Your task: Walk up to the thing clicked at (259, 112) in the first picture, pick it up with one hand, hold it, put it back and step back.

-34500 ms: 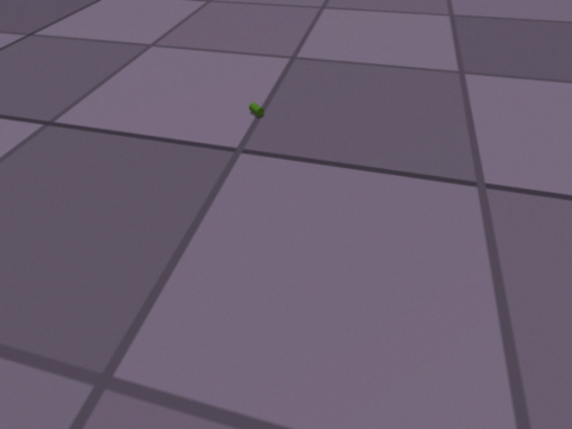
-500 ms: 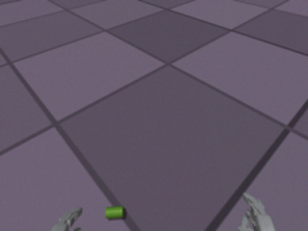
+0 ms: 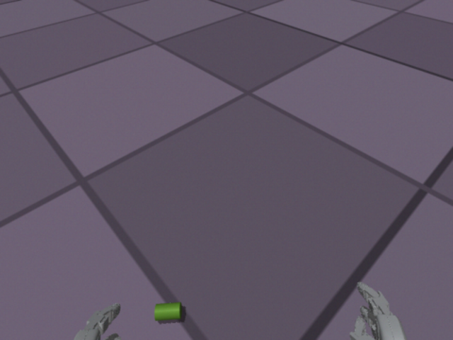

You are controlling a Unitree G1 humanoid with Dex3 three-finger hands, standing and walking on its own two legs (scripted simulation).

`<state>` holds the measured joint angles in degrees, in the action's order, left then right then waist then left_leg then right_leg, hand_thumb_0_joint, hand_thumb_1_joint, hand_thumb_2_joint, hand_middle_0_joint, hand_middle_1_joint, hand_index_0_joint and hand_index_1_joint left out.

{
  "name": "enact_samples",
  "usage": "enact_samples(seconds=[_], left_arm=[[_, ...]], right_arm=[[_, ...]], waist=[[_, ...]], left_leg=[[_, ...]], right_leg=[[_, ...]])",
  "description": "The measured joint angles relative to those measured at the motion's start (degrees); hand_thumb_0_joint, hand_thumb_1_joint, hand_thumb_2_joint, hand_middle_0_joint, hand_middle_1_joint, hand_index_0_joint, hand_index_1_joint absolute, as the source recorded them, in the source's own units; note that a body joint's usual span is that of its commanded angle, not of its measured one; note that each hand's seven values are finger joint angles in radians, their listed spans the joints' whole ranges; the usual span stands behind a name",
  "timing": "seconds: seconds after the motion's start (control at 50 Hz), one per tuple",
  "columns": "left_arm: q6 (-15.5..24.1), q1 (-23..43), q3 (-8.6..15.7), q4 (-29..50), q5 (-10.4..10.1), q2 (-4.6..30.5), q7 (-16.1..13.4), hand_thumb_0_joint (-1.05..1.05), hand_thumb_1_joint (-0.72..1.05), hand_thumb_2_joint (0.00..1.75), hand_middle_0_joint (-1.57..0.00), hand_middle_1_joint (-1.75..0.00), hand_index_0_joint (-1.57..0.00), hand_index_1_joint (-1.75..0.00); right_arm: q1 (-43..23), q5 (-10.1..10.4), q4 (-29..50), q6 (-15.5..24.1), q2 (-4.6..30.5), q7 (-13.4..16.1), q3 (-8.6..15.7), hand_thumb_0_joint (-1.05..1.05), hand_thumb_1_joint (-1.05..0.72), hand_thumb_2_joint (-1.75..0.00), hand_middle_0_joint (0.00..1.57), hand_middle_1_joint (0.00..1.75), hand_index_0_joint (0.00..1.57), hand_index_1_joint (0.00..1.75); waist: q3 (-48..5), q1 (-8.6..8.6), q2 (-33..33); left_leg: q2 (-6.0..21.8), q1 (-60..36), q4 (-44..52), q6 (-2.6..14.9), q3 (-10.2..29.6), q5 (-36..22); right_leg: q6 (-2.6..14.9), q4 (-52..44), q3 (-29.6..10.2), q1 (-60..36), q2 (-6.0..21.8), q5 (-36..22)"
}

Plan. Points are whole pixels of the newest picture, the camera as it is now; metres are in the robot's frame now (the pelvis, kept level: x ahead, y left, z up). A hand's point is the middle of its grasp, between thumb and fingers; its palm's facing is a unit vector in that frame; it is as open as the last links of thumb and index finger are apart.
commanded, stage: stand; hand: left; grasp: from above
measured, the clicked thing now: (168, 311) +0.43 +0.24 -0.68
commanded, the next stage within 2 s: none
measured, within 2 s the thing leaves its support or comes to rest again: neither
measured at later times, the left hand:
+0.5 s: hand out of the picture +0.06 +0.25 -0.11, palm faces +0.06 -0.94 -0.35, open 7.4 cm
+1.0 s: hand out of the picture +0.02 +0.25 -0.10, palm faces +0.06 -0.93 -0.35, open 7.4 cm
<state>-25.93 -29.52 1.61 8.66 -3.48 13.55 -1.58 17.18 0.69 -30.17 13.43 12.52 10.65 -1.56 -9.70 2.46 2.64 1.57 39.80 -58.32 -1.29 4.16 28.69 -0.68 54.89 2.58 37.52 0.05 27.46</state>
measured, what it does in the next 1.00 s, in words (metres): rises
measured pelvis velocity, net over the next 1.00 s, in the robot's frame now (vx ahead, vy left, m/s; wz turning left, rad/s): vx -0.01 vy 0.00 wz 0.03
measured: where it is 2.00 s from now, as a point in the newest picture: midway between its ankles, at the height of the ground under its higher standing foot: outside the picture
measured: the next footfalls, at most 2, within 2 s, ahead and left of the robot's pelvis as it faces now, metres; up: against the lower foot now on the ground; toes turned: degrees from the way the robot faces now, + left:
none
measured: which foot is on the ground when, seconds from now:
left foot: down 0.00-1.00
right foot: down 0.00-1.00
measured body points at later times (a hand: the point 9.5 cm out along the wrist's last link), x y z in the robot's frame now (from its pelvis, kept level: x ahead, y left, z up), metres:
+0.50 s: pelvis +0.00 +0.01 +0.05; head +0.01 +0.01 +0.50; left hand +0.06 +0.29 -0.08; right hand +0.08 -0.27 -0.08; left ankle +0.00 +0.13 -0.68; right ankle +0.00 -0.13 -0.68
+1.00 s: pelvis -0.01 +0.00 +0.07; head -0.02 -0.01 +0.52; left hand +0.02 +0.29 -0.07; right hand +0.06 -0.28 -0.08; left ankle +0.00 +0.13 -0.68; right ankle +0.00 -0.13 -0.68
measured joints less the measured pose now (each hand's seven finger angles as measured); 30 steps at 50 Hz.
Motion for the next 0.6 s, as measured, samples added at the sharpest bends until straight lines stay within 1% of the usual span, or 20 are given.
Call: enact_samples(seconds=[0.1,0.12,0.16,0.18,0.2,0.26,0.32,0.38,0.44,0.6], left_arm=[[0.03,-0.10,0.00,-0.01,-0.04,-0.07,0.02,0.01,0.90,0.90,-0.20,-0.29,-0.20,-0.29],[2.87,1.62,-0.70,-2.91,1.35,0.24,-0.19,0.01,0.90,0.90,-0.20,-0.29,-0.20,-0.29],[10.39,7.77,-1.71,-14.08,3.95,1.02,-0.51,0.01,0.90,0.90,-0.20,-0.29,-0.21,-0.29],[13.09,10.39,-1.78,-19.44,4.83,1.33,-0.59,0.01,0.90,0.90,-0.21,-0.30,-0.21,-0.29],[15.16,12.47,-1.72,-24.14,5.52,1.66,-0.59,0.01,0.90,0.90,-0.21,-0.30,-0.21,-0.30],[18.74,15.81,-0.90,-34.69,6.16,2.47,-0.43,0.01,0.90,0.90,-0.21,-0.30,-0.21,-0.30],[20.84,16.72,0.06,-42.77,6.13,3.04,-0.55,0.01,0.90,0.90,-0.21,-0.30,-0.21,-0.30],[22.13,16.93,0.88,-49.61,6.06,3.24,-0.63,0.01,0.90,0.90,-0.20,-0.30,-0.21,-0.30],[23.13,16.80,1.30,-55.25,5.87,3.24,-0.62,0.01,0.90,0.90,-0.20,-0.30,-0.20,-0.30],[24.20,16.52,0.83,-65.75,5.30,2.48,-0.62,0.00,0.90,0.90,-0.20,-0.30,-0.20,-0.30]], right_arm=[[-0.02,-0.01,0.01,-0.12,0.03,-0.08,0.12,0.02,-0.90,-0.90,0.20,0.30,0.21,0.30],[-0.78,-1.52,-1.21,-0.40,0.05,-0.58,0.69,0.02,-0.90,-0.90,0.20,0.30,0.21,0.30],[-3.38,-4.45,-6.24,-3.71,1.04,-3.13,1.01,0.01,-0.90,-0.90,0.20,0.30,0.21,0.30],[-4.54,-5.25,-8.55,-5.69,1.72,-4.57,0.84,0.01,-0.90,-0.90,0.20,0.30,0.21,0.30],[-5.47,-5.42,-10.58,-7.20,2.27,-5.87,0.86,0.01,-0.90,-0.90,0.20,0.30,0.21,0.30],[-6.58,-4.40,-14.64,-9.68,3.27,-8.49,1.99,0.01,-0.90,-0.90,0.20,0.30,0.21,0.30],[-6.50,-3.78,-17.35,-10.72,3.88,-9.53,3.27,0.02,-0.90,-0.90,0.20,0.30,0.21,0.30],[-6.13,-3.70,-19.78,-11.56,4.32,-9.75,3.99,0.01,-0.90,-0.90,0.20,0.30,0.21,0.30],[-5.82,-3.50,-22.24,-12.20,4.32,-9.61,4.16,0.01,-0.90,-0.90,0.20,0.30,0.21,0.30],[-6.08,-2.56,-27.79,-13.40,3.58,-9.19,3.54,0.01,-0.90,-0.90,0.20,0.30,0.21,0.30]], waist=[[-0.17,-0.02,0.00],[1.64,-0.30,-0.22],[5.30,-1.86,-1.49],[6.43,-2.52,-2.05],[7.40,-2.99,-2.51],[9.24,-3.64,-3.31],[10.23,-3.66,-3.34],[10.96,-3.62,-2.89],[11.69,-3.65,-2.60],[13.11,-3.63,-1.94]], left_leg=[[0.01,0.01,-0.12,0.00,-0.07,0.11],[-0.22,-1.55,0.26,0.10,-0.09,-0.06],[-0.99,-5.66,2.61,0.43,-0.77,-1.21],[-1.32,-7.26,3.97,0.53,-1.13,-1.90],[-1.65,-8.74,5.30,0.62,-1.41,-2.57],[-2.37,-12.41,8.92,0.81,-1.99,-4.25],[-2.56,-15.50,12.03,1.02,-2.22,-5.56],[-2.39,-18.17,14.92,1.16,-2.10,-6.75],[-2.29,-20.88,18.13,1.17,-1.91,-8.21],[-2.28,-27.53,26.89,1.13,-1.39,-12.57]], right_leg=[[-0.01,0.14,-0.08,0.05,-0.01,0.09],[-0.03,-0.05,-0.07,-1.48,0.22,0.10],[0.07,-1.14,-0.67,-4.99,1.03,-0.32],[0.12,-1.86,-0.99,-6.26,1.38,-0.69],[0.09,-2.62,-1.24,-7.46,1.72,-1.07],[-0.25,-5.04,-1.77,-10.54,2.50,-2.15],[-0.57,-7.95,-1.93,-13.49,2.72,-3.40],[-0.75,-11.35,-1.74,-16.41,2.57,-4.90],[-0.81,-14.95,-1.48,-19.35,2.49,-6.52],[-0.90,-24.23,-0.79,-26.44,2.51,-10.98]])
